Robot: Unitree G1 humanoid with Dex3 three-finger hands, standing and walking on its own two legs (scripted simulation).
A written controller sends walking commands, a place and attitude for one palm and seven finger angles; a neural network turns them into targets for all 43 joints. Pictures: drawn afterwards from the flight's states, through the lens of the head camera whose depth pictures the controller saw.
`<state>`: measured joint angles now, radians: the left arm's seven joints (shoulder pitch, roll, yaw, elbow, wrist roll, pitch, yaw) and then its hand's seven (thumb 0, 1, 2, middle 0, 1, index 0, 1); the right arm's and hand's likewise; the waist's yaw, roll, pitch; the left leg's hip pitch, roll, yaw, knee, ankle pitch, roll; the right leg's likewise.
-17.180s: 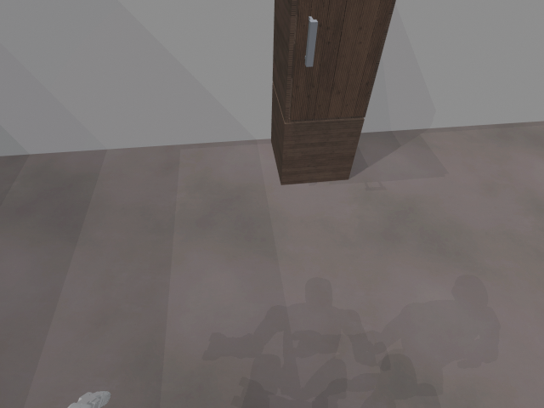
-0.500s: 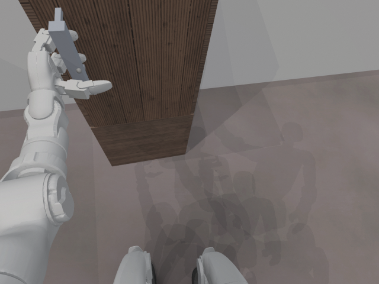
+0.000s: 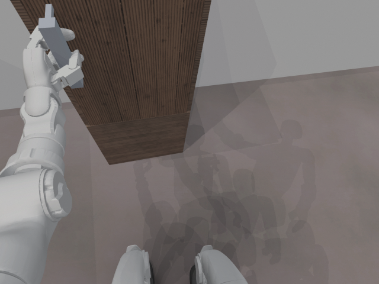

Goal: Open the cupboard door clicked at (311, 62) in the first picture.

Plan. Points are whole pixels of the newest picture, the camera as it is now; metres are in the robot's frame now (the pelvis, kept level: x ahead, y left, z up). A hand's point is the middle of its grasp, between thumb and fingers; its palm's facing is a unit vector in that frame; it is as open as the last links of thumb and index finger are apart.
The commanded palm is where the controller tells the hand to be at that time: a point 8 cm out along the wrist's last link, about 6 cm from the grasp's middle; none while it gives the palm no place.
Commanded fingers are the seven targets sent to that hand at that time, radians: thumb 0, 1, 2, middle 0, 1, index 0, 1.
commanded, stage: pull the door open along its arc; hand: left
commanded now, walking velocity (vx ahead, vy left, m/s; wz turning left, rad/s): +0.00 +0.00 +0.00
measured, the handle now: (64, 49) +0.59 +0.20 +0.08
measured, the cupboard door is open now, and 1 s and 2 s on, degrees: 0 47 43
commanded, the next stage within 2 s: open thumb and fingers to let go in 1.04 s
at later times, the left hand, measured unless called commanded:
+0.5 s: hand (85, 93) +0.47 +0.15 +0.08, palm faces +0.08 -1.00 +0.00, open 6.5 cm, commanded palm +0.41 +0.19 +0.08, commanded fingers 0.00 0.90 0.90 -0.40 -1.35 -0.40 -1.35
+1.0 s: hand (162, 149) +0.34 +0.02 +0.09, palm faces +0.29 -0.96 -0.01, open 7.1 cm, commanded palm +0.27 +0.06 +0.08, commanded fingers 0.00 0.90 0.90 -0.40 -1.35 -0.40 -1.35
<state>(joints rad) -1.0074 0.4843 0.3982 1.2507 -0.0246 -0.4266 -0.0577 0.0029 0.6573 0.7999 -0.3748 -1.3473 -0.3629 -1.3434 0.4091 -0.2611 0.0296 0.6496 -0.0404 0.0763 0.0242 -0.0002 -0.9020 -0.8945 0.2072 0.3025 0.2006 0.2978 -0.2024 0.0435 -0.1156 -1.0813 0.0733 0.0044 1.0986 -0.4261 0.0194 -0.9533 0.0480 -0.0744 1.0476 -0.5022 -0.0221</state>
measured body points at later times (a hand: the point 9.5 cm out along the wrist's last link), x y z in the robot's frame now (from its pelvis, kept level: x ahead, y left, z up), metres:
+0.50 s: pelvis +0.03 +0.00 +0.02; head +0.12 +0.01 +0.46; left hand +0.46 +0.21 +0.09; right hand +0.05 -0.25 -0.10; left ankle +0.04 +0.11 -0.66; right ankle -0.01 -0.11 -0.66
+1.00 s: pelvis +0.04 -0.04 +0.03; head +0.07 -0.05 +0.48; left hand +0.32 +0.07 +0.10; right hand +0.23 -0.23 -0.06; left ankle +0.04 +0.11 -0.65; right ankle -0.01 -0.11 -0.65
